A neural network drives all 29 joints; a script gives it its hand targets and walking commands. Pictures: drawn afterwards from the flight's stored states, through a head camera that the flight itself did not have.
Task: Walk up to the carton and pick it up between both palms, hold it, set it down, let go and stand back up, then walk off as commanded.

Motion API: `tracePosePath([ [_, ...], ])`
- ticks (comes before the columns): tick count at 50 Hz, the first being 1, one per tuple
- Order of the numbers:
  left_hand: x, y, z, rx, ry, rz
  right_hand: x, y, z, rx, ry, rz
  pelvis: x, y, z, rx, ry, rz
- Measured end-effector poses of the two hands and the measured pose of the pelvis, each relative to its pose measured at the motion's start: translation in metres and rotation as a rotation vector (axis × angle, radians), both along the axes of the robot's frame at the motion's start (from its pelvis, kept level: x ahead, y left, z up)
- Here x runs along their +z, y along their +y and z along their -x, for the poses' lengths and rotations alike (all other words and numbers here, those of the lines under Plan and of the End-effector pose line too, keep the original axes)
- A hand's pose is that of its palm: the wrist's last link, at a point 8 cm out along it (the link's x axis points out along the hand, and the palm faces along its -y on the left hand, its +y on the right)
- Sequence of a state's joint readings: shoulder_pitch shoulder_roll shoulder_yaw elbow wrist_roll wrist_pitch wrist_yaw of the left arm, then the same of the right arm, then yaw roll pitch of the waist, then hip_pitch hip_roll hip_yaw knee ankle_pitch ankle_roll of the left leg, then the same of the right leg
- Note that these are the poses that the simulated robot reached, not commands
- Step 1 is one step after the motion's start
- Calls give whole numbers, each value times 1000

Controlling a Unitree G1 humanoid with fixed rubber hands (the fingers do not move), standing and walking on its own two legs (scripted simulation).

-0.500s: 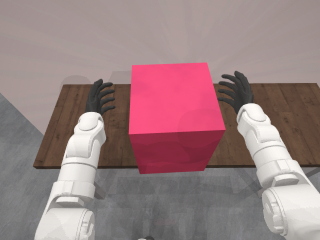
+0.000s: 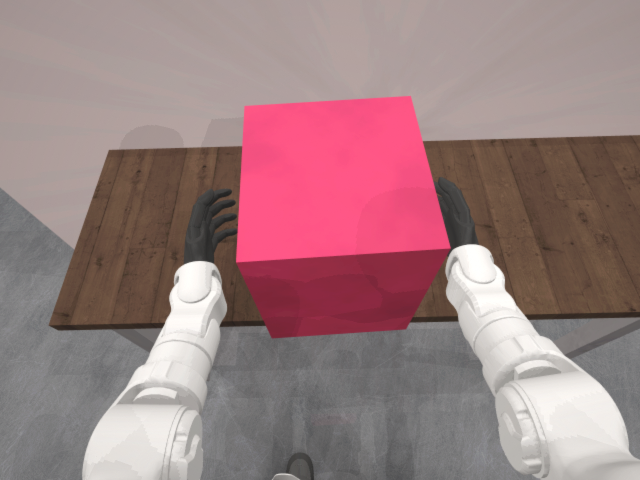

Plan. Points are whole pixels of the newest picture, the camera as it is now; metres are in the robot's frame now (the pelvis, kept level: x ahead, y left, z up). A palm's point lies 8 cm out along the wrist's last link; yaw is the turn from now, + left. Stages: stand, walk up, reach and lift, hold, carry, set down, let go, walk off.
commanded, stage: reach and lift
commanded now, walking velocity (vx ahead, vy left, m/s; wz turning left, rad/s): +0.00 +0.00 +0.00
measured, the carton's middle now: (334, 229) +0.45 +0.03 +0.00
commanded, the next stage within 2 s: none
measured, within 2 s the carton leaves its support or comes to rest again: neither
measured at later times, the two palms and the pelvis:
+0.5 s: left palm (224, 249) +0.41 +0.17 +0.00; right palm (444, 234) +0.44 -0.11 +0.01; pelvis +0.01 +0.00 +0.00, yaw +0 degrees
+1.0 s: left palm (221, 261) +0.39 +0.17 +0.01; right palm (446, 243) +0.43 -0.11 +0.01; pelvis +0.01 -0.01 +0.00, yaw +0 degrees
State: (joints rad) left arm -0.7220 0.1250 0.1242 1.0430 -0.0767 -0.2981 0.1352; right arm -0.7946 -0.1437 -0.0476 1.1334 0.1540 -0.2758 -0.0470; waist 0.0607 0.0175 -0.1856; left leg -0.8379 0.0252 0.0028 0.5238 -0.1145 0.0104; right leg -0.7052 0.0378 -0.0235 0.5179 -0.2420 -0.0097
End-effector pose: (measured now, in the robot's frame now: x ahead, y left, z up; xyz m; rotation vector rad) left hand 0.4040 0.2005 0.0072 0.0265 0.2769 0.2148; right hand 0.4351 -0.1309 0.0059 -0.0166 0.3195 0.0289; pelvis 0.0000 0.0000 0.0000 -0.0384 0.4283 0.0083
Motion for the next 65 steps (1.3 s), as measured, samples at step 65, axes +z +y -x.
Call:
tracePosePath([
  [65, -1, -26, 11, 38, -27, 30, 4, 17, 10, -8, -56, 88, 3, -5, -9, 2, -48, -9],
])
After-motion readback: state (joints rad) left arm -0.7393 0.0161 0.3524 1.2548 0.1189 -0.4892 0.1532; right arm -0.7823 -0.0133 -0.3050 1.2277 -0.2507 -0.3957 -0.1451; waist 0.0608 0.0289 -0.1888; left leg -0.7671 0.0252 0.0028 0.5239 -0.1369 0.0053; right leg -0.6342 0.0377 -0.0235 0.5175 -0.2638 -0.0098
